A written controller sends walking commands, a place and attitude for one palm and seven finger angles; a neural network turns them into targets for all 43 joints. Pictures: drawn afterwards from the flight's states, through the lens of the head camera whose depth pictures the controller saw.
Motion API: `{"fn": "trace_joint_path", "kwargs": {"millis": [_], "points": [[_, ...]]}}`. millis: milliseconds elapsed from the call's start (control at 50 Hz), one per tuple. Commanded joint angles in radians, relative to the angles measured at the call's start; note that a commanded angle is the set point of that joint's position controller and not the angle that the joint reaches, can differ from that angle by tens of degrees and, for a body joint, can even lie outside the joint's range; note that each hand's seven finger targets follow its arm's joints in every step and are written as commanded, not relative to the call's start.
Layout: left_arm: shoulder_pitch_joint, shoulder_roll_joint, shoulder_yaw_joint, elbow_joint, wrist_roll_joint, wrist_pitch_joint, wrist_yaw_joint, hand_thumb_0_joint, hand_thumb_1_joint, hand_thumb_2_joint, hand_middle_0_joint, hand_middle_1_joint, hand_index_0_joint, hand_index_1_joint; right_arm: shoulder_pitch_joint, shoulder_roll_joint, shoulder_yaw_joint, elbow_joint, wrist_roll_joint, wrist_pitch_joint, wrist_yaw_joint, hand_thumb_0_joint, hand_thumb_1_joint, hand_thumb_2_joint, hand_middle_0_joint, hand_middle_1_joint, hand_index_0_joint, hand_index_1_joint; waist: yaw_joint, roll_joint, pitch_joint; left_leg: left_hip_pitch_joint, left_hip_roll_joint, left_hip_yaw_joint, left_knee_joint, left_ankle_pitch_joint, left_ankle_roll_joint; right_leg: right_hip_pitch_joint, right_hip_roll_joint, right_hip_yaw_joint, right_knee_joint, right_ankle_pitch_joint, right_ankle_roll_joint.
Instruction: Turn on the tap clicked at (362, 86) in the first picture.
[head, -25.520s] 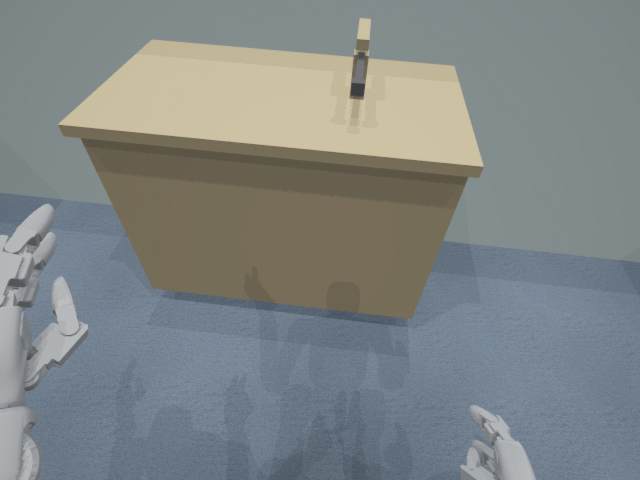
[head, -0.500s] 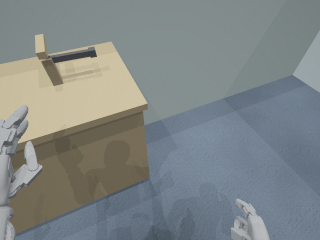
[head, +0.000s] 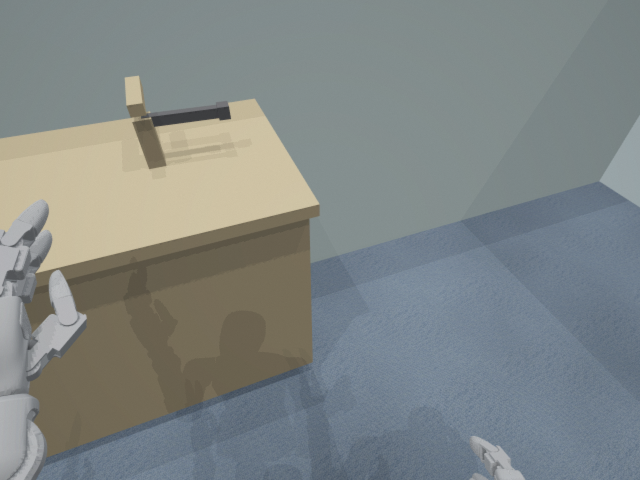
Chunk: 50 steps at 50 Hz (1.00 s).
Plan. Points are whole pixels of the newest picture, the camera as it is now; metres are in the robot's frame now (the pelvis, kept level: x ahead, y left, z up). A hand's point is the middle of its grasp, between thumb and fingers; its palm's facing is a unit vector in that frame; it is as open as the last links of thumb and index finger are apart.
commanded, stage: stop stepping back and stand still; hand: left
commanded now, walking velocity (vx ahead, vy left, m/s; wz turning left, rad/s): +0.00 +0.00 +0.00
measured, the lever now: (223, 110) +0.79 +0.23 +0.11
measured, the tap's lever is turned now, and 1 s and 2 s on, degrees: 86 86 86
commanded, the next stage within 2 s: stand and check the lever's angle in 0.62 s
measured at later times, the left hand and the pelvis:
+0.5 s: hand (94, 292) +0.26 +0.25 +0.16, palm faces +0.37 -0.86 -0.34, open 7.4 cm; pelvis +0.04 +0.01 +0.01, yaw -1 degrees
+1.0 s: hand (81, 302) +0.25 +0.25 +0.17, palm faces +0.38 -0.85 -0.36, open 7.4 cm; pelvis +0.03 +0.01 +0.01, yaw -1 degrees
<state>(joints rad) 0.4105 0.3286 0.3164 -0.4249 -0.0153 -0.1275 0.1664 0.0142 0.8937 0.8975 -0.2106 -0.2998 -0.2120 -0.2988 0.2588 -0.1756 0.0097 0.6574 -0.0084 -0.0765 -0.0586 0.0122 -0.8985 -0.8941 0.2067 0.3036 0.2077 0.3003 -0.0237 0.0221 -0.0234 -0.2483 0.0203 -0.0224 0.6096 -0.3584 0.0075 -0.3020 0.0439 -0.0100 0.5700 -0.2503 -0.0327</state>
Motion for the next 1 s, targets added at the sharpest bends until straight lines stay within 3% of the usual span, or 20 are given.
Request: {"fn": "trace_joint_path", "kwargs": {"millis": [0,20,40,60,100,120,160,180,220,260,280,340,440,560,640,680,740,860,980], "points": [[-0.013,0.176,0.111,-0.161,-0.02,-0.069,0.001,0.0,0.9,0.9,-0.2,-0.3,-0.2,-0.3,-0.13,-0.131,-0.057,-0.152,0.004,-0.054,-0.001,0.0,-0.9,-0.9,0.2,0.3,0.2,0.3,0.003,-0.186,0.007,-0.179,-0.013,0.012,0.073,-0.088,0.031,0.078,-0.231,0.381,-0.33,-0.279,-0.081],[-0.029,0.178,0.104,-0.18,-0.025,-0.071,0.0,0.0,0.9,0.9,-0.2,-0.3,-0.2,-0.3,-0.128,-0.126,-0.059,-0.15,0.008,-0.05,0.003,0.0,-0.9,-0.9,0.2,0.3,0.2,0.3,-0.001,-0.199,-0.006,-0.149,-0.021,0.027,0.13,-0.063,0.018,0.061,-0.285,0.424,-0.37,-0.291,-0.109],[-0.042,0.186,0.105,-0.198,-0.028,-0.073,0.001,0.0,0.9,0.9,-0.2,-0.3,-0.2,-0.3,-0.135,-0.125,-0.057,-0.158,0.011,-0.049,0.005,0.0,-0.9,-0.9,0.2,0.3,0.2,0.3,0.001,-0.205,-0.003,-0.136,-0.012,0.021,0.123,-0.034,0.014,0.073,-0.299,0.405,-0.364,-0.209,-0.123],[-0.065,0.192,0.108,-0.233,-0.028,-0.077,0.001,0.0,0.9,0.9,-0.2,-0.3,-0.2,-0.3,-0.15,-0.128,-0.054,-0.163,0.014,-0.051,0.006,0.0,-0.9,-0.9,0.2,0.3,0.2,0.3,0.001,-0.149,-0.015,-0.093,0.001,0.011,0.052,-0.008,0.017,0.079,-0.294,0.366,-0.322,-0.093,-0.124],[-0.04,0.211,0.131,-0.25,-0.03,-0.087,0.007,0.0,0.9,0.9,-0.2,-0.3,-0.2,-0.3,-0.152,-0.129,-0.045,-0.162,0.008,-0.056,-0.003,0.0,-0.9,-0.9,0.2,0.3,0.2,0.3,0.01,-0.071,-0.044,0.036,0.019,-0.005,-0.143,0.081,0.03,0.07,-0.207,0.226,-0.225,-0.005,-0.063],[-0.033,0.203,0.13,-0.266,-0.03,-0.093,0.009,0.0,0.9,0.9,-0.2,-0.3,-0.2,-0.3,-0.162,-0.141,-0.05,-0.169,0.008,-0.058,-0.007,0.0,-0.9,-0.9,0.2,0.3,0.2,0.3,0.019,-0.019,-0.06,0.076,0.055,-0.05,-0.208,0.137,0.041,0.069,-0.144,0.174,-0.175,0.016,-0.031],[-0.047,0.197,0.13,-0.261,-0.026,-0.096,0.008,0.0,0.9,0.9,-0.2,-0.3,-0.2,-0.3,-0.179,-0.152,-0.048,-0.178,0.011,-0.058,-0.015,0.0,-0.9,-0.9,0.2,0.3,0.2,0.3,0.025,0.125,-0.018,0.042,0.127,-0.145,-0.3,0.073,0.062,0.037,-0.067,0.092,-0.126,-0.027,0.016],[-0.061,0.179,0.113,-0.247,-0.017,-0.095,0.009,0.0,0.9,0.9,-0.2,-0.3,-0.2,-0.3,-0.178,-0.145,-0.041,-0.177,0.011,-0.057,-0.017,0.0,-0.9,-0.9,0.2,0.3,0.2,0.3,0.026,0.148,0.014,-0.017,0.152,-0.177,-0.341,0.024,0.073,0.069,-0.044,0.058,-0.096,-0.001,0.028],[-0.075,0.169,0.101,-0.216,-0.01,-0.091,0.01,0.0,0.9,0.9,-0.2,-0.3,-0.2,-0.3,-0.173,-0.148,-0.047,-0.179,0.014,-0.063,-0.018,0.0,-0.9,-0.9,0.2,0.3,0.2,0.3,0.03,0.104,0.004,-0.059,0.136,-0.136,-0.308,0.073,0.07,0.144,-0.048,0.05,-0.112,0.09,0.031],[-0.08,0.161,0.091,-0.225,-0.016,-0.093,0.006,0.0,0.9,0.9,-0.2,-0.3,-0.2,-0.3,-0.166,-0.153,-0.057,-0.184,0.016,-0.07,-0.015,0.0,-0.9,-0.9,0.2,0.3,0.2,0.3,0.026,0.03,-0.055,-0.004,0.096,-0.084,-0.238,0.206,0.051,0.174,-0.071,0.085,-0.143,0.188,0.018],[-0.056,0.159,0.089,-0.216,-0.019,-0.091,0.005,0.0,0.9,0.9,-0.2,-0.3,-0.2,-0.3,-0.158,-0.157,-0.062,-0.185,0.016,-0.072,-0.012,0.0,-0.9,-0.9,0.2,0.3,0.2,0.3,0.027,0.021,-0.071,0.023,0.088,-0.067,-0.21,0.271,0.044,0.177,-0.081,0.105,-0.151,0.237,0.012],[-0.022,0.16,0.089,-0.229,-0.024,-0.087,0.003,0.0,0.9,0.9,-0.2,-0.3,-0.2,-0.3,-0.154,-0.158,-0.068,-0.191,0.017,-0.064,-0.004,0.0,-0.9,-0.9,0.2,0.3,0.2,0.3,0.022,0.015,-0.13,0.08,0.084,-0.039,-0.167,0.428,0.026,0.21,-0.102,0.111,-0.142,0.379,0.004],[0.005,0.188,0.116,-0.27,-0.031,-0.085,0.004,0.0,0.9,0.9,-0.2,-0.3,-0.2,-0.3,-0.165,-0.153,-0.066,-0.211,0.019,-0.04,-0.003,0.0,-0.9,-0.9,0.2,0.3,0.2,0.3,0.02,0.048,-0.15,0.101,0.088,-0.029,-0.162,0.526,0.016,0.226,-0.102,0.102,-0.129,0.452,0.003],[0.005,0.18,0.112,-0.247,-0.039,-0.075,0.0,0.0,0.9,0.9,-0.2,-0.3,-0.2,-0.3,-0.176,-0.153,-0.061,-0.223,0.018,-0.019,-0.01,0.0,-0.9,-0.9,0.2,0.3,0.2,0.3,0.021,0.058,-0.108,0.071,0.085,-0.035,-0.197,0.446,0.015,0.204,-0.088,0.1,-0.156,0.367,0.008],[0.0,0.167,0.095,-0.212,-0.04,-0.067,-0.002,0.0,0.9,0.9,-0.2,-0.3,-0.2,-0.3,-0.175,-0.152,-0.059,-0.221,0.019,-0.016,-0.013,0.0,-0.9,-0.9,0.2,0.3,0.2,0.3,0.023,0.014,-0.102,0.065,0.074,-0.024,-0.196,0.377,0.017,0.2,-0.093,0.113,-0.187,0.347,0.011],[-0.031,0.162,0.079,-0.223,-0.038,-0.064,-0.002,0.0,0.9,0.9,-0.2,-0.3,-0.2,-0.3,-0.182,-0.154,-0.056,-0.22,0.018,-0.016,-0.014,0.0,-0.9,-0.9,0.2,0.3,0.2,0.3,0.023,0.027,-0.081,0.056,0.07,-0.029,-0.213,0.324,0.017,0.181,-0.091,0.119,-0.2,0.299,0.01],[-0.04,0.169,0.084,-0.214,-0.035,-0.061,0.002,0.0,0.9,0.9,-0.2,-0.3,-0.2,-0.3,-0.183,-0.156,-0.056,-0.217,0.015,-0.02,-0.018,0.0,-0.9,-0.9,0.2,0.3,0.2,0.3,0.027,0.012,-0.081,0.049,0.064,-0.031,-0.222,0.295,0.022,0.184,-0.09,0.115,-0.212,0.272,0.011],[-0.043,0.189,0.101,-0.244,-0.031,-0.065,0.007,0.0,0.9,0.9,-0.2,-0.3,-0.2,-0.3,-0.189,-0.158,-0.058,-0.216,0.012,-0.026,-0.019,0.0,-0.9,-0.9,0.2,0.3,0.2,0.3,0.03,0.038,-0.087,0.037,0.058,-0.04,-0.238,0.265,0.02,0.194,-0.088,0.109,-0.219,0.228,0.011],[-0.006,0.178,0.101,-0.212,-0.032,-0.066,0.008,0.0,0.9,0.9,-0.2,-0.3,-0.2,-0.3,-0.182,-0.155,-0.058,-0.209,0.01,-0.029,-0.02,0.0,-0.9,-0.9,0.2,0.3,0.2,0.3,0.031,0.012,-0.073,0.013,0.06,-0.043,-0.257,0.206,0.021,0.186,-0.082,0.105,-0.23,0.183,0.016]]}}
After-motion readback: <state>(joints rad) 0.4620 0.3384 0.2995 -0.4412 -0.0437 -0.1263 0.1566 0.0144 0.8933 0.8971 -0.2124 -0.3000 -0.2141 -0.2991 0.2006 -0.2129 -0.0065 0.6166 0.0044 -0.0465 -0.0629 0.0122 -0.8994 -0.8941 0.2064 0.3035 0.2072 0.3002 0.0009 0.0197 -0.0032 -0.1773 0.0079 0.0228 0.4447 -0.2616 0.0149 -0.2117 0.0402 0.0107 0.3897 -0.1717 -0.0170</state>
